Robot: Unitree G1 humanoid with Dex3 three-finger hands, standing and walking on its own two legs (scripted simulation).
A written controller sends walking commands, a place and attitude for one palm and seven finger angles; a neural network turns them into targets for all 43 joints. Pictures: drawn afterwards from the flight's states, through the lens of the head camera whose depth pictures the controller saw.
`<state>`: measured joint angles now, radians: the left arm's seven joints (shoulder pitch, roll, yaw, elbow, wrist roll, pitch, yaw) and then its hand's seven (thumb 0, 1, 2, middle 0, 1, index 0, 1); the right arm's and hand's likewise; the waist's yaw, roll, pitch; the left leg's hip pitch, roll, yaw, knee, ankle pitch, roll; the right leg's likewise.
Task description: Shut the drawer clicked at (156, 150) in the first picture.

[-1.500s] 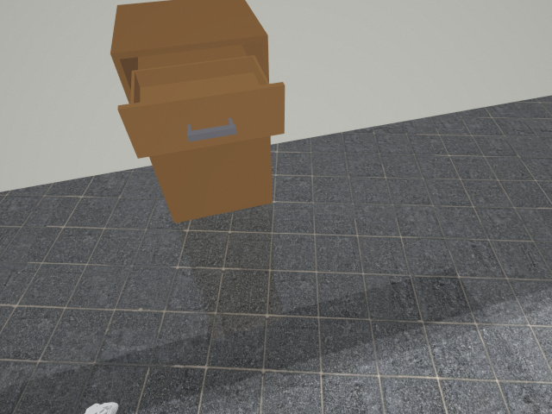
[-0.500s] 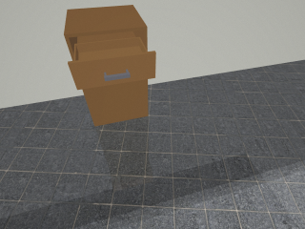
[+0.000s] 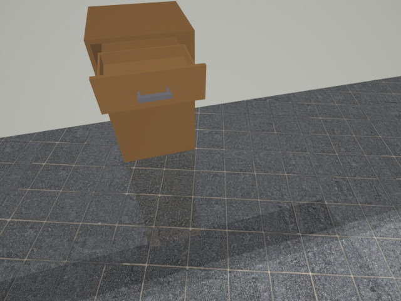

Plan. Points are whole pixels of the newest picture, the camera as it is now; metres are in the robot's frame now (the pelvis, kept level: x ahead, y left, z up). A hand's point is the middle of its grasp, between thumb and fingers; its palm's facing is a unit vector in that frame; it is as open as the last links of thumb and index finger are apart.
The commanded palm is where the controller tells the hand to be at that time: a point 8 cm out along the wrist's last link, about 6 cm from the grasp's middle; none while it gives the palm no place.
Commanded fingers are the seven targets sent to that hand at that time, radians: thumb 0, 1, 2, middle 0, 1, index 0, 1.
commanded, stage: walk to a spot facing it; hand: left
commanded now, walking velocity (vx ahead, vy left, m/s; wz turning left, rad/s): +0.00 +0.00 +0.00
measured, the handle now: (154, 94) +0.84 +0.23 -0.07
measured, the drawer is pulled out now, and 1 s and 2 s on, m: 0.28 0.28 0.28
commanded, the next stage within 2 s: turn to face it in 1.22 s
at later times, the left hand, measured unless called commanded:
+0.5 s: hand out of the picture +0.11 +0.14 -0.19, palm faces -0.12 -0.97 -0.23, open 7.4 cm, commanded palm none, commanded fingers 0.00 0.90 0.90 -0.20 -0.30 -0.20 -0.30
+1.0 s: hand (158, 255) +0.28 +0.13 -0.21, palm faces -0.26 -0.95 -0.15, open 7.4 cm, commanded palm none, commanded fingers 0.00 0.90 0.90 -0.20 -0.30 -0.20 -0.30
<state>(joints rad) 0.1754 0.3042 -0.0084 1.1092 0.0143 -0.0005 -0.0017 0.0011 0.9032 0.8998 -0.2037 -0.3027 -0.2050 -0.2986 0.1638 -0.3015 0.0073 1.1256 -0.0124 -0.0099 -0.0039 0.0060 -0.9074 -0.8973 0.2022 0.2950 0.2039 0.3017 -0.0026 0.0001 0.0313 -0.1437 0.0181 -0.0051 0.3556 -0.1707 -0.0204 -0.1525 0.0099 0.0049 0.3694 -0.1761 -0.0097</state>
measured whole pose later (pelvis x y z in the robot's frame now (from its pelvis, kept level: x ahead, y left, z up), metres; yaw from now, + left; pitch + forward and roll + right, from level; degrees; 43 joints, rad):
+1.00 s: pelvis +0.29 -0.05 -0.03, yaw -24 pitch -1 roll -1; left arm 0.45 0.16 0.06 1.10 0.01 -0.03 0.01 0.00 0.90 0.90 -0.20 -0.30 -0.20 -0.30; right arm 0.09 -0.13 -0.03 0.93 -0.03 -0.07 0.00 0.00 -0.91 -0.90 0.20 0.29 0.20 0.30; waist 0.06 -0.04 0.06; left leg -0.42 0.05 0.14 0.70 -0.27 0.07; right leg -0.15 0.04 0.07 0.95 -0.51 -0.05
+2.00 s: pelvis +0.43 -0.07 -0.01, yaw -19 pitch +0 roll -2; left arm 0.17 0.25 0.11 0.97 0.02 0.08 0.01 0.00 0.91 0.90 -0.20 -0.30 -0.20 -0.30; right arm 0.27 -0.19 -0.06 0.95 -0.03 0.01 -0.02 0.01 -0.92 -0.90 0.20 0.29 0.20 0.30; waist -0.02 -0.03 0.05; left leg -0.30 0.02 0.07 0.58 -0.28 0.05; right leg -0.50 -0.09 -0.06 1.14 -0.38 0.08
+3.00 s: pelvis +0.35 -0.08 -0.01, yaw +13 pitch -2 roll -1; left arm 0.24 0.26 0.07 0.99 0.02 0.07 0.01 0.00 0.91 0.90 -0.20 -0.30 -0.20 -0.30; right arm 0.14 -0.17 -0.02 0.94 -0.01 0.02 -0.01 0.00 -0.91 -0.90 0.20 0.29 0.20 0.30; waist 0.04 -0.04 0.08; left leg -0.17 -0.01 0.05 0.45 -0.24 0.04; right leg -0.44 -0.10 -0.04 1.08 -0.38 0.08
